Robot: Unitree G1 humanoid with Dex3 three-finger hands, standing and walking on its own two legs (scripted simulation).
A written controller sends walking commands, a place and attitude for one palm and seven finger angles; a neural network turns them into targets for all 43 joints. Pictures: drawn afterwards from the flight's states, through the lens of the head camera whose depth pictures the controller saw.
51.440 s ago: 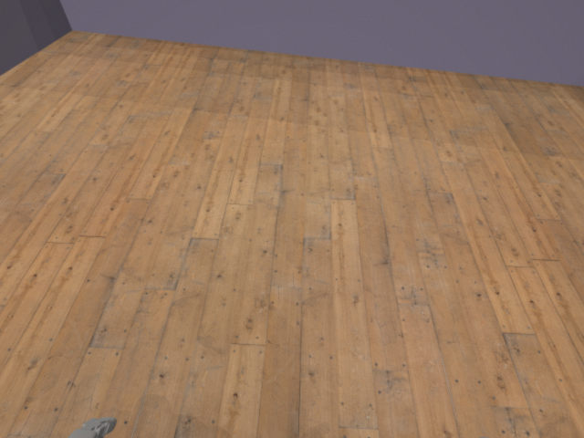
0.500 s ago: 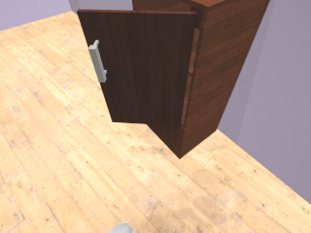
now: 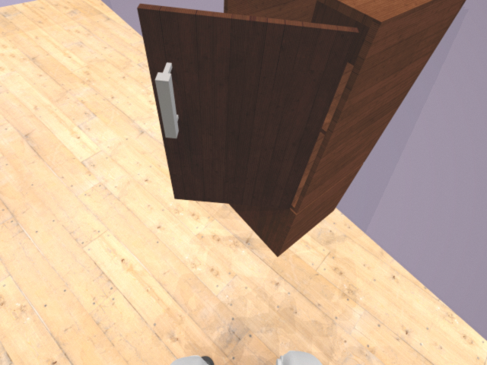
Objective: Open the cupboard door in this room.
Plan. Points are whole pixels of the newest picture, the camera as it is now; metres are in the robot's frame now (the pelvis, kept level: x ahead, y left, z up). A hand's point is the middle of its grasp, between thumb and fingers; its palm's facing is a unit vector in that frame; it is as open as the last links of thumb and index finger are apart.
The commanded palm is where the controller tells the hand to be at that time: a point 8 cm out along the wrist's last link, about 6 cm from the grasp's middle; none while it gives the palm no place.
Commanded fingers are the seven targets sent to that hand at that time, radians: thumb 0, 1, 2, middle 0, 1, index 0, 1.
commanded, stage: come to a stop and stand still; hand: left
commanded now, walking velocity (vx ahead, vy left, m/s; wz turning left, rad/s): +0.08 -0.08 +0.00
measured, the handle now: (170, 101) +0.59 +0.21 +0.06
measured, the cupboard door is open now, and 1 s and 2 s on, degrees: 47 47 47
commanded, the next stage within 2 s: look again from close up in 0.52 s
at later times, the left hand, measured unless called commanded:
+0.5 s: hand out of the picture +0.01 +0.12 -0.18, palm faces +0.04 -0.99 -0.17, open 7.2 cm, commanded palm none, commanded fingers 0.00 0.90 0.90 -0.20 -0.30 -0.20 -0.30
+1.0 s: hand out of the picture -0.03 +0.13 -0.19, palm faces +0.06 -0.98 -0.16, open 7.3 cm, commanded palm none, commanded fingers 0.00 0.90 0.90 -0.20 -0.30 -0.20 -0.30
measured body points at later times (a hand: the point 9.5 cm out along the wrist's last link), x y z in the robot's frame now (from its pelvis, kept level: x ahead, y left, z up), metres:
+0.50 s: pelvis +0.00 -0.05 +0.00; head +0.01 -0.04 +0.45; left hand +0.01 +0.17 -0.16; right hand -0.03 -0.27 -0.16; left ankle +0.03 +0.07 -0.74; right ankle -0.05 -0.18 -0.74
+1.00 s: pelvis -0.03 -0.04 -0.01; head -0.03 -0.01 +0.44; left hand -0.03 +0.19 -0.17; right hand +0.04 -0.27 -0.14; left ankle +0.03 +0.07 -0.74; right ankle -0.05 -0.18 -0.74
